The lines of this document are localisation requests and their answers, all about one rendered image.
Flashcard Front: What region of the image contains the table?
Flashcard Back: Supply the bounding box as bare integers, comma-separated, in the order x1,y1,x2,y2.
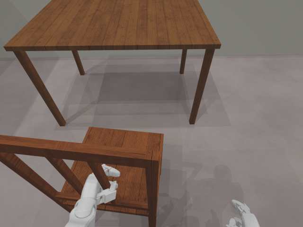
4,0,221,126

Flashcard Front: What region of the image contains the chair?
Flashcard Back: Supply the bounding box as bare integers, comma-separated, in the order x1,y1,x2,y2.
0,127,164,227

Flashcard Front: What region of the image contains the robot left forearm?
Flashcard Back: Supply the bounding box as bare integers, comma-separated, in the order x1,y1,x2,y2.
65,197,97,227

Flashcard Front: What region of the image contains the robot right hand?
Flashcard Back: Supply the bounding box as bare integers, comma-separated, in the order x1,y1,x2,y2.
226,200,260,227

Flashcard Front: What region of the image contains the robot left hand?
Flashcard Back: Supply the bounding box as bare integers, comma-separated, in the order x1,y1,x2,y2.
81,164,120,205

